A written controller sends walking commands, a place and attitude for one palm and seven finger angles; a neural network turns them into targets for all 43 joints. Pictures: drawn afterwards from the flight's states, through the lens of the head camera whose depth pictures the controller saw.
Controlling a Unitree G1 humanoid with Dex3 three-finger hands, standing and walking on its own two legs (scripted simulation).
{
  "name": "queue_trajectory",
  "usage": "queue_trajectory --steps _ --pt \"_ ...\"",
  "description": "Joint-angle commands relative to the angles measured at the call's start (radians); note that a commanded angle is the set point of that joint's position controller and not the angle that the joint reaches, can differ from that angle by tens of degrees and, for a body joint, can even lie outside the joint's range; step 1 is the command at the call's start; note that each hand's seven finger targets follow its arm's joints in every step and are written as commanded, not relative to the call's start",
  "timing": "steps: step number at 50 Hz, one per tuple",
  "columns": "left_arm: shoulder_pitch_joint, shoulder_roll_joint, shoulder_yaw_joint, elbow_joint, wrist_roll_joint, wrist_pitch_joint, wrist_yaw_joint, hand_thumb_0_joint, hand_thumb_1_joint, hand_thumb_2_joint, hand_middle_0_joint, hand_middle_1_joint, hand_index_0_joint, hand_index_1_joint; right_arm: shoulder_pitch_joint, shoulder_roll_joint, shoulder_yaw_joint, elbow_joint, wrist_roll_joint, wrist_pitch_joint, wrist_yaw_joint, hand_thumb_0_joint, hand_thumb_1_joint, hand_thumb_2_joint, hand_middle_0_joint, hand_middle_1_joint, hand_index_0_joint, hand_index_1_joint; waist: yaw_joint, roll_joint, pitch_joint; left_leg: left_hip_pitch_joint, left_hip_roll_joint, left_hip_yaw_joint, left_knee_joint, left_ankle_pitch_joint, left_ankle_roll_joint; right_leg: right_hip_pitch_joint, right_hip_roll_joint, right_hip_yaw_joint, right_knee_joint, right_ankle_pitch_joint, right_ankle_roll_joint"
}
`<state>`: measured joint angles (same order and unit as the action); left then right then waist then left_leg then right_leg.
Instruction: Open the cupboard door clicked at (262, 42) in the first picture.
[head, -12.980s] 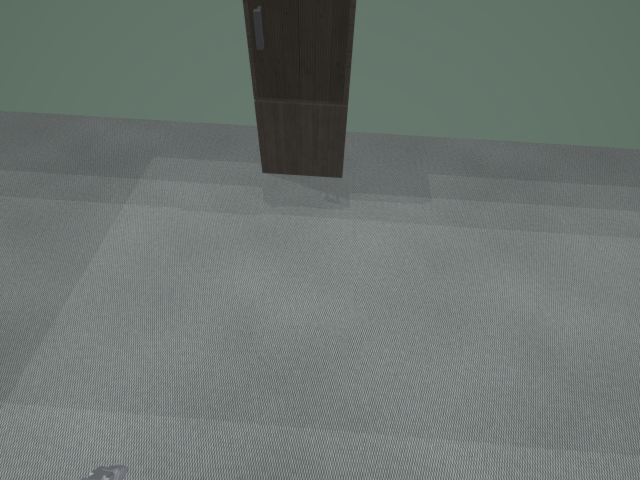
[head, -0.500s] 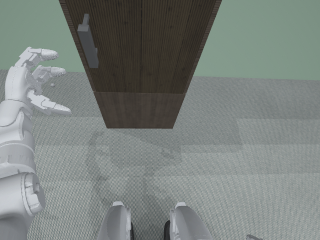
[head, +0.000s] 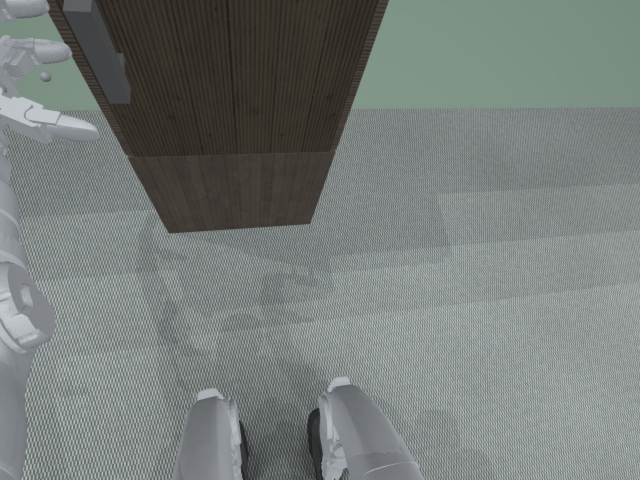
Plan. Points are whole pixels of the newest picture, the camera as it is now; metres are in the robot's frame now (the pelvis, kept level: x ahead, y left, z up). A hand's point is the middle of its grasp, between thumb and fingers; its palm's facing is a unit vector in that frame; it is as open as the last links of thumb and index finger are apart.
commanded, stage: move the hooked fingers beside the handle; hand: left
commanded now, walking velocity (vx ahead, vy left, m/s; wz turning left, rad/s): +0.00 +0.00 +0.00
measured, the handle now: (103, 40) +0.62 +0.19 +0.06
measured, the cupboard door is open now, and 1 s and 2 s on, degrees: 0 0 0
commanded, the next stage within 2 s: slide the fingers in behind the handle in 0.86 s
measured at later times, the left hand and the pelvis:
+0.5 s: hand (51, 64) +0.58 +0.24 +0.06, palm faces +0.02 -1.00 -0.01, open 13.9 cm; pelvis +0.01 +0.00 -0.01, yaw -1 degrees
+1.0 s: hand (56, 70) +0.57 +0.23 +0.06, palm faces +0.03 -1.00 -0.01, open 13.9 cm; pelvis +0.01 +0.01 +0.00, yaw -1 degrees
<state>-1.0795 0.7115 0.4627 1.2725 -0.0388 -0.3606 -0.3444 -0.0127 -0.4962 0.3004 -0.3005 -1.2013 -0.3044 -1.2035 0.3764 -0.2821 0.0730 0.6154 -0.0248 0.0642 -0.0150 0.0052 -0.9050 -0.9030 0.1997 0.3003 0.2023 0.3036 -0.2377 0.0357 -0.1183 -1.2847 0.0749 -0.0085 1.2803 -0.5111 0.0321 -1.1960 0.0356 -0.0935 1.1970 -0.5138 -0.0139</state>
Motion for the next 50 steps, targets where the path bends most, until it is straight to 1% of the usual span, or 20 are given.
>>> queue_trajectory --steps 1,3,5,6,7,10,14,16,18,19,22,25,30,32,33,39,42,45,48,50 --pt "-0.516 0.282 0.019 -0.164 0.013 -0.046 0.017 0.000 -0.500 0.300 -0.300 -1.200 -0.300 -1.200 0.228 -0.205 -0.065 -0.017 -0.008 -0.003 -0.008 0.000 -0.900 -0.900 0.200 0.300 0.200 0.300 -0.041 0.229 -0.520 0.551 -0.011 -0.108 -0.099 0.412 0.006 0.057 0.028 0.035 -0.123 0.240 -0.011" --pt "-0.579 0.300 0.013 -0.179 0.030 -0.040 0.026 0.000 -0.500 0.300 -0.300 -1.200 -0.300 -1.200 0.238 -0.207 -0.060 -0.017 -0.016 -0.002 -0.006 0.000 -0.900 -0.900 0.200 0.300 0.200 0.300 -0.050 0.274 -0.557 0.552 -0.010 -0.109 -0.085 0.424 0.006 0.048 0.026 0.034 -0.112 0.246 -0.010" --pt "-0.497 0.350 0.060 -0.167 0.038 -0.030 0.030 0.000 -0.500 0.300 -0.300 -1.200 -0.300 -1.200 0.251 -0.210 -0.059 -0.032 -0.018 0.005 -0.002 0.000 -0.900 -0.900 0.200 0.300 0.200 0.300 -0.022 0.251 -0.590 0.545 -0.010 -0.106 -0.084 0.462 0.005 0.096 0.028 0.033 -0.106 0.279 -0.012" --pt "-0.459 0.337 0.057 -0.166 0.039 -0.028 0.025 0.000 -0.500 0.300 -0.300 -1.200 -0.300 -1.200 0.256 -0.209 -0.058 -0.039 -0.019 0.008 0.002 0.000 -0.900 -0.900 0.200 0.300 0.200 0.300 -0.013 0.263 -0.611 0.565 -0.009 -0.108 -0.084 0.495 0.004 0.092 0.030 0.031 -0.097 0.298 -0.015" --pt "-0.466 0.308 0.036 -0.178 0.036 -0.022 0.019 0.000 -0.500 0.300 -0.300 -1.200 -0.300 -1.200 0.251 -0.206 -0.060 -0.040 -0.017 0.011 0.005 0.000 -0.900 -0.900 0.200 0.300 0.200 0.300 -0.022 0.257 -0.599 0.559 -0.008 -0.104 -0.082 0.490 0.005 0.086 0.030 0.031 -0.103 0.303 -0.011" --pt "-0.491 0.337 0.039 -0.148 0.037 0.009 0.009 0.000 -0.500 0.300 -0.300 -1.200 -0.300 -1.200 0.258 -0.207 -0.055 -0.039 -0.009 0.019 0.002 0.000 -0.900 -0.900 0.200 0.300 0.200 0.300 -0.041 0.202 -0.539 0.442 -0.012 -0.082 -0.075 0.399 0.019 0.130 0.032 0.043 -0.116 0.283 -0.001" --pt "-0.550 0.384 0.055 -0.217 0.036 0.000 0.000 0.000 -0.500 0.300 -0.300 -1.200 -0.300 -1.200 0.263 -0.209 -0.054 -0.031 -0.013 0.015 -0.003 0.000 -0.900 -0.900 0.200 0.300 0.200 0.300 -0.043 0.257 -0.586 0.482 -0.007 -0.092 -0.068 0.411 0.016 0.113 0.033 0.041 -0.109 0.276 -0.005" --pt "-0.564 0.340 0.030 -0.244 0.028 -0.012 -0.004 0.000 -0.500 0.300 -0.300 -1.200 -0.300 -1.200 0.265 -0.204 -0.058 -0.024 -0.014 0.009 0.001 0.000 -0.900 -0.900 0.200 0.300 0.200 0.300 -0.048 0.291 -0.611 0.539 -0.004 -0.105 -0.067 0.441 0.012 0.075 0.037 0.035 -0.102 0.278 -0.012" --pt "-0.560 0.356 0.054 -0.287 0.018 -0.020 -0.005 0.000 -0.500 0.300 -0.300 -1.200 -0.300 -1.200 0.272 -0.206 -0.064 -0.015 -0.016 0.008 0.004 0.000 -0.900 -0.900 0.200 0.300 0.200 0.300 -0.034 0.335 -0.657 0.608 -0.001 -0.114 -0.069 0.508 0.004 0.079 0.036 0.030 -0.103 0.312 -0.013" --pt "-0.528 0.370 0.074 -0.280 0.015 -0.016 -0.006 0.000 -0.500 0.300 -0.300 -1.200 -0.300 -1.200 0.274 -0.206 -0.065 -0.014 -0.016 0.010 0.006 0.000 -0.900 -0.900 0.200 0.300 0.200 0.300 -0.024 0.325 -0.664 0.611 -0.003 -0.112 -0.070 0.524 0.003 0.097 0.036 0.030 -0.104 0.327 -0.013" --pt "-0.501 0.307 0.035 -0.257 0.015 0.009 -0.008 0.000 -0.500 0.300 -0.300 -1.200 -0.300 -1.200 0.275 -0.202 -0.065 -0.010 -0.014 0.013 0.010 0.000 -0.900 -0.900 0.200 0.300 0.200 0.300 -0.031 0.311 -0.617 0.618 0.000 -0.114 -0.078 0.529 0.004 0.076 0.036 0.024 -0.113 0.327 -0.011" --pt "-0.466 0.352 0.069 -0.246 0.015 0.023 0.001 0.000 -0.500 0.300 -0.300 -1.200 -0.300 -1.200 0.271 -0.203 -0.061 -0.019 -0.012 0.017 0.008 0.000 -0.900 -0.900 0.200 0.300 0.200 0.300 -0.023 0.263 -0.588 0.550 -0.005 -0.095 -0.083 0.500 0.011 0.138 0.037 0.030 -0.121 0.346 -0.008" --pt "-0.474 0.349 0.065 -0.276 0.015 -0.013 0.009 0.000 -0.500 0.300 -0.300 -1.200 -0.300 -1.200 0.258 -0.200 -0.063 -0.020 -0.012 0.014 0.010 0.000 -0.900 -0.900 0.200 0.300 0.200 0.300 -0.022 0.281 -0.582 0.570 -0.005 -0.095 -0.084 0.515 0.005 0.132 0.039 0.032 -0.120 0.349 -0.011" --pt "-0.481 0.299 0.039 -0.299 0.008 -0.028 0.004 0.000 -0.500 0.300 -0.300 -1.200 -0.300 -1.200 0.259 -0.198 -0.071 -0.013 -0.014 0.013 0.014 0.000 -0.900 -0.900 0.200 0.300 0.200 0.300 -0.030 0.299 -0.608 0.645 0.000 -0.111 -0.085 0.567 0.000 0.096 0.039 0.025 -0.118 0.360 -0.013" --pt "-0.443 0.283 0.035 -0.275 0.004 -0.025 0.001 0.000 -0.500 0.300 -0.300 -1.200 -0.300 -1.200 0.260 -0.199 -0.072 -0.015 -0.012 0.015 0.015 0.000 -0.900 -0.900 0.200 0.300 0.200 0.300 -0.020 0.293 -0.590 0.648 -0.001 -0.115 -0.095 0.569 -0.004 0.095 0.039 0.022 -0.124 0.348 -0.014" --pt "-0.444 0.215 -0.008 -0.243 -0.003 -0.010 0.005 0.000 -0.500 0.300 -0.300 -1.200 -0.300 -1.200 0.256 -0.199 -0.074 -0.015 -0.013 0.024 0.015 0.000 -0.900 -0.900 0.200 0.300 0.200 0.300 -0.034 0.256 -0.551 0.626 -0.006 -0.111 -0.099 0.537 0.000 0.081 0.037 0.020 -0.132 0.332 -0.012" --pt "-0.480 0.239 0.021 -0.302 -0.004 -0.039 0.024 0.000 -0.500 0.300 -0.300 -1.200 -0.300 -1.200 0.260 -0.198 -0.079 -0.009 -0.019 0.022 0.017 0.000 -0.900 -0.900 0.200 0.300 0.200 0.300 -0.026 0.300 -0.602 0.680 -0.002 -0.119 -0.094 0.593 -0.006 0.071 0.034 0.023 -0.124 0.353 -0.015" --pt "-0.443 0.237 0.026 -0.273 -0.001 -0.044 0.033 0.000 -0.500 0.300 -0.300 -1.200 -0.300 -1.200 0.251 -0.194 -0.075 -0.013 -0.017 0.022 0.020 0.000 -0.900 -0.900 0.200 0.300 0.200 0.300 -0.021 0.262 -0.582 0.633 -0.008 -0.107 -0.096 0.557 -0.002 0.110 0.036 0.027 -0.128 0.354 -0.013" --pt "-0.424 0.280 0.051 -0.271 0.007 -0.050 0.034 0.000 -0.500 0.300 -0.300 -1.200 -0.300 -1.200 0.248 -0.194 -0.072 -0.021 -0.015 0.026 0.020 0.000 -0.900 -0.900 0.200 0.300 0.200 0.300 -0.006 0.264 -0.591 0.618 -0.011 -0.099 -0.096 0.568 -0.001 0.146 0.035 0.032 -0.124 0.381 -0.014" --pt "-0.437 0.209 -0.002 -0.289 0.007 -0.052 0.034 0.000 -0.500 0.300 -0.300 -1.200 -0.300 -1.200 0.241 -0.188 -0.075 -0.020 -0.014 0.026 0.023 0.000 -0.900 -0.900 0.200 0.300 0.200 0.300 -0.019 0.270 -0.580 0.636 -0.008 -0.105 -0.103 0.548 -0.003 0.121 0.036 0.028 -0.130 0.354 -0.013"
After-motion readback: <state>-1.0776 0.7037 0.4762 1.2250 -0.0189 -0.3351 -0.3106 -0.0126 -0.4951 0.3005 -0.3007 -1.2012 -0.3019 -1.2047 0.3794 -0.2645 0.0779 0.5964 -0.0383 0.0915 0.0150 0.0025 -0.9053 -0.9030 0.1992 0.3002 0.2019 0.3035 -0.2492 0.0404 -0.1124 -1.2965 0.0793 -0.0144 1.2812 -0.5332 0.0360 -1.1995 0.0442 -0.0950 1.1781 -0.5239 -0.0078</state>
